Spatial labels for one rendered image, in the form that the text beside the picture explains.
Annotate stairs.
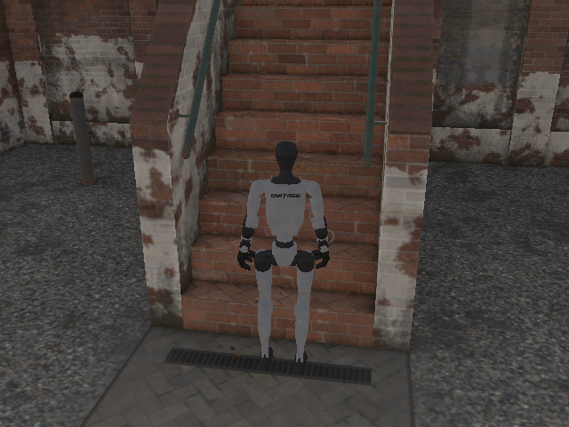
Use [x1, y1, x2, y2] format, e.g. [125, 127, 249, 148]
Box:
[181, 0, 391, 348]

